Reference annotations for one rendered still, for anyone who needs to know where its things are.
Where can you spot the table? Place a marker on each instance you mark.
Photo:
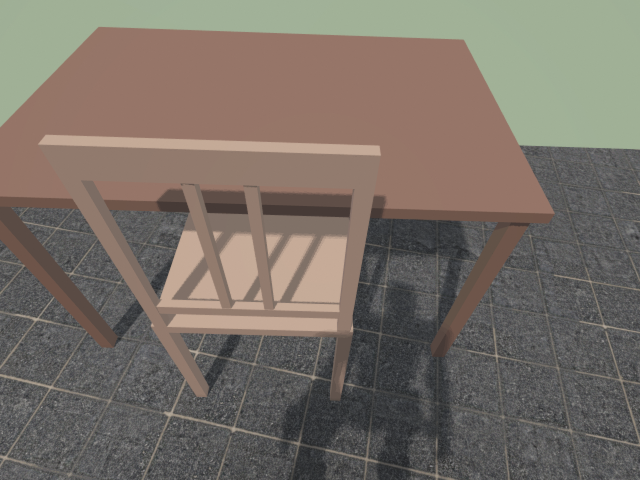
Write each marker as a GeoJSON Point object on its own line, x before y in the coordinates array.
{"type": "Point", "coordinates": [447, 151]}

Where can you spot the chair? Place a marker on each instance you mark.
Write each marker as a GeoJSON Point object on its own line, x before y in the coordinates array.
{"type": "Point", "coordinates": [238, 274]}

